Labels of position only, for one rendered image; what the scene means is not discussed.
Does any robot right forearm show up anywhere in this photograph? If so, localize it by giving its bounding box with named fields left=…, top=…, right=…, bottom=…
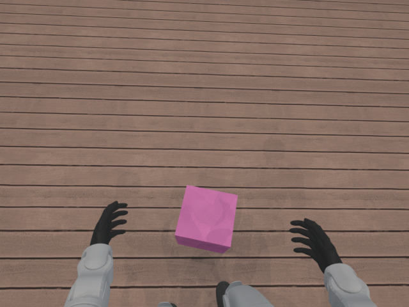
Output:
left=324, top=264, right=377, bottom=307

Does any robot right hand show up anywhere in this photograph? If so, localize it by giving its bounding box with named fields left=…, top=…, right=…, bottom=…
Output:
left=289, top=218, right=342, bottom=274

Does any robot right shin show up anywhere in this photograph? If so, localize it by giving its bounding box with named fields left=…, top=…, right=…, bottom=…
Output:
left=226, top=281, right=242, bottom=292

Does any right robot foot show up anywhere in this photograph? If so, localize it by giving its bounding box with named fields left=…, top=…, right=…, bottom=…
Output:
left=216, top=281, right=229, bottom=307

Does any carton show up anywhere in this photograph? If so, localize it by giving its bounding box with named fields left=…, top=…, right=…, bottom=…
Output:
left=175, top=185, right=238, bottom=254

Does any robot left hand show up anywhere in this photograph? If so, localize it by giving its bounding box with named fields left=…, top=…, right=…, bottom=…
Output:
left=90, top=201, right=128, bottom=246

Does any robot left forearm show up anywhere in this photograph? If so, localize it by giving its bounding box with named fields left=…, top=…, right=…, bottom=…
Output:
left=64, top=244, right=114, bottom=307

